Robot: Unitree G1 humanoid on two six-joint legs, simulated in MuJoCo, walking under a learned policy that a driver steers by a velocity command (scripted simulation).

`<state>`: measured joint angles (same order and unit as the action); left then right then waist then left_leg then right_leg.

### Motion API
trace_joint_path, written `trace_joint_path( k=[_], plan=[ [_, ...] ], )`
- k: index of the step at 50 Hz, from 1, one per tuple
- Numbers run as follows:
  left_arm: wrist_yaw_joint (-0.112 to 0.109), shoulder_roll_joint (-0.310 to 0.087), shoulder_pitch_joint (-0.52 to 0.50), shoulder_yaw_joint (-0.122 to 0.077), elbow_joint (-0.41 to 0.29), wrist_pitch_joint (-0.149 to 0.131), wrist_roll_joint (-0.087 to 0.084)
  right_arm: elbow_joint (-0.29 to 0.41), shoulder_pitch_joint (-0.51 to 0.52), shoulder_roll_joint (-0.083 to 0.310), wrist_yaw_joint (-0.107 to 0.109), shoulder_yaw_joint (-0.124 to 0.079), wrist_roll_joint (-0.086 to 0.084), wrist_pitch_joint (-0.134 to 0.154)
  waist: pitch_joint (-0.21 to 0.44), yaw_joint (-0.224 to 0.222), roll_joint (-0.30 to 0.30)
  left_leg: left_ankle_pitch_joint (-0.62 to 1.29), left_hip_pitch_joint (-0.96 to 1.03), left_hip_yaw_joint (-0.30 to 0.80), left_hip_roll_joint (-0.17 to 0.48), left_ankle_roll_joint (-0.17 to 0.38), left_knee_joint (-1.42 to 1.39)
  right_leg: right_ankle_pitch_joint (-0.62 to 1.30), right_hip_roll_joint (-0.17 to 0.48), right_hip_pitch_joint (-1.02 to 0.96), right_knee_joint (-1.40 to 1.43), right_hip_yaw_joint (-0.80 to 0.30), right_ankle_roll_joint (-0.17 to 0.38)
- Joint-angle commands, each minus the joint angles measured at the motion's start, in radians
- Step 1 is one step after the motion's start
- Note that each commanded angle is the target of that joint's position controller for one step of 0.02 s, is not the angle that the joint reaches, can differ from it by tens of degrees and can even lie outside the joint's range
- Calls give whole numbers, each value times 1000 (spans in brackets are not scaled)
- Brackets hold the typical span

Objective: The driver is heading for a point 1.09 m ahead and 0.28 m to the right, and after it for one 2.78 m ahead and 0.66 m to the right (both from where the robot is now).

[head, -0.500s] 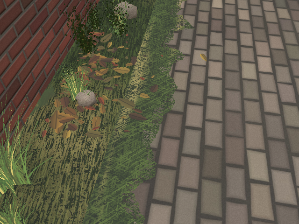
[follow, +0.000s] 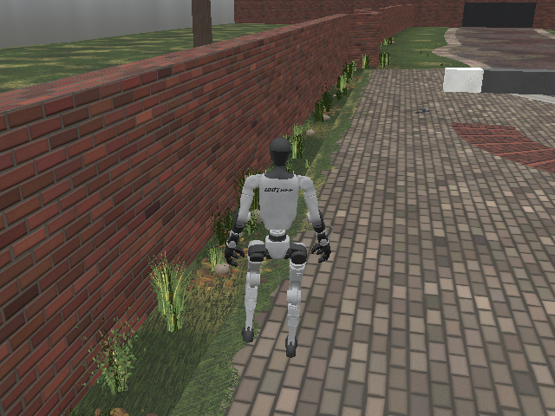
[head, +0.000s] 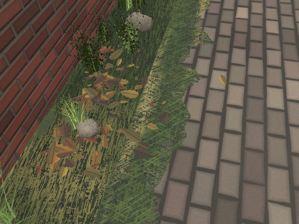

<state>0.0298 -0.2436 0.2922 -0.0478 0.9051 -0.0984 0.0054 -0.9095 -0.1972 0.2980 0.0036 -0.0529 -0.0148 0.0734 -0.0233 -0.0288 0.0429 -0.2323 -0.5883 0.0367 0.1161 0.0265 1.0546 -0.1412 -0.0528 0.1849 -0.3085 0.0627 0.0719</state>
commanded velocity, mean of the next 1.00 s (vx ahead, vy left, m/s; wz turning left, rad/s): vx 0.50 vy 0.00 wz -0.28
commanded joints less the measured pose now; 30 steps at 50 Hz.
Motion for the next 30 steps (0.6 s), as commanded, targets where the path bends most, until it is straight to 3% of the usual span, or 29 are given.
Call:
trace_joint_path(
  k=[1,6,10,13,14,15,16,17,18,19,20,21,23,25,27,30],
  plan=[
    [-15,-152,-14,-33,-43,-15,-3,53,5,42,3,-11,11,-3,2,29,-94,133,-102,21,38,-27,-122,197,270,-51,195,-204,161],
    [-32,-168,55,-34,-7,-3,-14,98,176,15,-13,1,5,11,-38,-23,-100,349,-46,-29,-10,-30,-420,153,232,-65,216,-114,124],
    [-37,-175,115,-40,35,15,-22,137,269,25,-33,4,-3,20,-68,-42,-98,312,-76,-18,-26,-4,-517,174,290,-199,170,-122,119],
    [-44,-192,99,-49,41,31,-25,144,248,56,-47,-5,-4,28,-42,-5,-113,204,-18,-28,-47,33,-553,308,326,-283,89,-130,96],
    [-45,-201,79,-52,36,37,-24,132,194,77,-47,-15,-4,30,-5,29,-128,169,74,-53,-75,49,-559,457,317,-287,23,-120,85],
    [-46,-194,61,-49,32,44,-22,93,69,108,-43,-35,-2,29,69,96,-123,171,246,-85,-110,72,-576,595,276,-262,-126,-86,63],
    [-46,-158,74,-32,20,46,-13,45,-108,162,-33,-60,6,29,194,161,-85,184,540,-20,-50,114,-542,506,221,-113,-361,-61,34],
    [-34,-48,188,2,5,30,-7,22,-237,260,-26,-85,23,23,350,139,125,42,959,402,217,262,-567,105,66,309,-767,-12,-42],
    [-32,-52,176,5,21,8,-19,19,-249,193,-26,-64,11,20,413,154,198,-75,1006,676,294,294,-729,-438,-4,466,-949,-155,-45],
    [-29,-153,88,-25,-4,-7,-53,25,-180,141,-24,-46,6,23,263,151,129,-132,880,551,267,238,-756,-402,55,556,-1024,-208,-25],
    [-33,-165,22,-28,-24,-10,-62,44,-96,108,-21,-36,9,26,160,122,79,-98,731,407,238,199,-781,-307,114,559,-996,-176,-12],
    [-40,-157,-9,-32,-28,-5,-51,47,-28,70,-24,-25,15,32,84,90,34,-43,590,302,198,176,-827,-226,153,521,-931,-164,-15],
    [-45,-118,38,-39,-11,26,-41,42,30,31,-27,-16,29,44,41,33,77,44,443,156,141,143,-892,-135,197,404,-858,-175,-20],
    [-44,-80,46,-37,-12,48,-41,26,26,46,-24,-22,33,52,16,16,57,138,397,63,131,151,-928,-85,202,404,-837,-173,-30],
    [-45,-81,2,-41,-34,57,-37,11,8,67,-13,-29,36,55,-9,17,28,212,409,-6,128,156,-943,1,200,468,-773,-187,-41],
    [-34,-74,-67,-42,-63,49,-29,2,-9,82,3,-31,36,50,-24,32,12,283,448,-99,109,140,-950,158,185,500,-600,-172,-52]
  ],
)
